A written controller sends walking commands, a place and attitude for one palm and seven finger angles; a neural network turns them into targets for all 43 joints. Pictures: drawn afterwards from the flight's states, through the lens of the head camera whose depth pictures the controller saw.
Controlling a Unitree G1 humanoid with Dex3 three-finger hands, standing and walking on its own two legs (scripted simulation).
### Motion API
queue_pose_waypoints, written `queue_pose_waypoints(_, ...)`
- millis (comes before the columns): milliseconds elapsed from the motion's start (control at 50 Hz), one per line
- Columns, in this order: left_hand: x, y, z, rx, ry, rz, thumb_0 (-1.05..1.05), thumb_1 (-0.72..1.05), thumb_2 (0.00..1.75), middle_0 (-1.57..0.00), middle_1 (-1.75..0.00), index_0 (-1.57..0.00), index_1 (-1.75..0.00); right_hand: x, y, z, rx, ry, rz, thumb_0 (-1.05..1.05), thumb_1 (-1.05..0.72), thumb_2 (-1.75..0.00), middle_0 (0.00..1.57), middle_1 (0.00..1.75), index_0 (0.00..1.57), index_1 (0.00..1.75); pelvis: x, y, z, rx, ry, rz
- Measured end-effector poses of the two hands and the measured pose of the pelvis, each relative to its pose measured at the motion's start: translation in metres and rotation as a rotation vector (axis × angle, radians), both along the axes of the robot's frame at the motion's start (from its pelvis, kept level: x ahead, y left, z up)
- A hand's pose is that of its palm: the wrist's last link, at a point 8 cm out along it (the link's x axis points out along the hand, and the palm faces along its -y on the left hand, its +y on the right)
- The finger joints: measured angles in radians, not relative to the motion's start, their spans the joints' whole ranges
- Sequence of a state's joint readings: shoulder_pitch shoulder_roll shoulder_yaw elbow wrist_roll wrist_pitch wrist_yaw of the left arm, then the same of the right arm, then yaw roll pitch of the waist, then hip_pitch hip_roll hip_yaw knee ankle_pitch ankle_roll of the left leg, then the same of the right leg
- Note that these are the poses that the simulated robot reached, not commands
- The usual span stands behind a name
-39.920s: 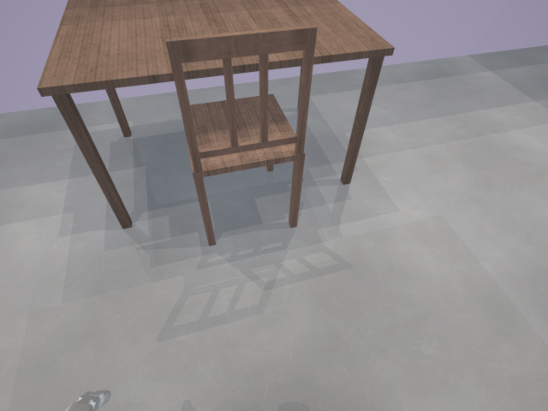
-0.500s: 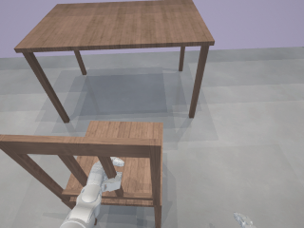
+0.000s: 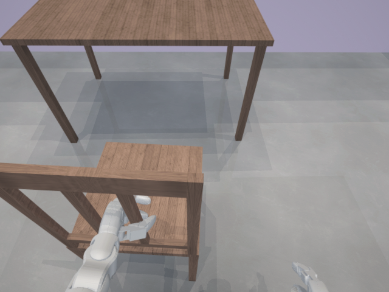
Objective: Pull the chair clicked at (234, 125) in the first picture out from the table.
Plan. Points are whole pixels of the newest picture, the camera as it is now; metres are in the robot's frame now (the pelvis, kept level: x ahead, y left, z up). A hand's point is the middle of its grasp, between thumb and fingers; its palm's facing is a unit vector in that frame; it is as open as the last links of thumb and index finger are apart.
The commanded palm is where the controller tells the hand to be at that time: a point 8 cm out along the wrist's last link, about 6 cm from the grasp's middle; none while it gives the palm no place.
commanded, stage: open the thumb and straighten the fingers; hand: left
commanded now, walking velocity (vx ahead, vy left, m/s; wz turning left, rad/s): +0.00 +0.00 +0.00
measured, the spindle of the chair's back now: (93, 218) +0.30 +0.25 -0.08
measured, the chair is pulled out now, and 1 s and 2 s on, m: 0.62 0.62 0.62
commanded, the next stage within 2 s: draw the fingers out of the gap in 0.54 s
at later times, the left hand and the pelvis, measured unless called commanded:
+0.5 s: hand (137, 228) +0.26 +0.13 -0.06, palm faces -0.02 -0.98 -0.18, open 16.8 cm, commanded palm +0.24 +0.18 -0.03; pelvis +0.02 +0.00 -0.03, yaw +2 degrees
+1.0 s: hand (129, 264) +0.19 +0.14 -0.06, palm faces -0.02 -0.98 -0.18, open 17.5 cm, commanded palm +0.18 +0.19 -0.04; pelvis +0.01 +0.00 -0.04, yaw +3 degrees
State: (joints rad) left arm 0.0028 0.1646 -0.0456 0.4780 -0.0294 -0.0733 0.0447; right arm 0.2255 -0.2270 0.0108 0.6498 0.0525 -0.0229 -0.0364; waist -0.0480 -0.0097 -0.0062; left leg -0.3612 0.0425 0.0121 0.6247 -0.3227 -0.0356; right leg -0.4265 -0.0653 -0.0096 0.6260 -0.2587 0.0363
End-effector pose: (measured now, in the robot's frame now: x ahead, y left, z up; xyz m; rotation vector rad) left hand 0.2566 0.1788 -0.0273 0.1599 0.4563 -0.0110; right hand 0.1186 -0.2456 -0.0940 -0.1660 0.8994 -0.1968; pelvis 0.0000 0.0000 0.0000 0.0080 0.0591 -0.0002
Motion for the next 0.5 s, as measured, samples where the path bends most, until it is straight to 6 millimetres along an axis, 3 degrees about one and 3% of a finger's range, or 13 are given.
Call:
queue_pose_waypoints(100,0.004,0.003,-0.002,0.024,0.018,-0.009,0.02,0.03,0.48,-0.41,-1.34,-0.48,-1.41,0.011,-0.004,-0.006,-0.007,-0.028,0.021,0.01,-0.90,-0.90,0.20,0.30,0.20,0.30,0.001,0.003,-0.008,-0.002,0.041,0.006)
queue_pose_waypoints(220,0.001,0.005,-0.004,0.031,0.050,0.021,0.01,-0.33,0.30,-0.38,-1.15,-0.40,-1.17,0.028,0.003,-0.015,0.010,-0.073,0.043,0.01,-0.90,-0.90,0.20,0.30,0.20,0.30,0.008,0.005,-0.015,0.002,0.073,0.009)
queue_pose_waypoints(340,-0.003,0.002,-0.003,0.020,0.043,0.027,0.00,-0.48,0.23,-0.27,-0.80,-0.27,-0.81,0.047,0.011,-0.017,0.020,-0.112,0.077,0.01,-0.90,-0.90,0.20,0.30,0.20,0.30,0.015,0.002,-0.021,0.002,0.087,0.020)
queue_pose_waypoints(500,-0.009,0.007,-0.008,0.033,0.062,0.034,-0.01,-0.53,0.21,-0.10,-0.29,-0.10,-0.29,0.063,0.011,-0.016,0.007,-0.151,0.107,0.01,-0.90,-0.90,0.20,0.30,0.20,0.30,0.019,-0.002,-0.028,-0.004,0.102,0.033)
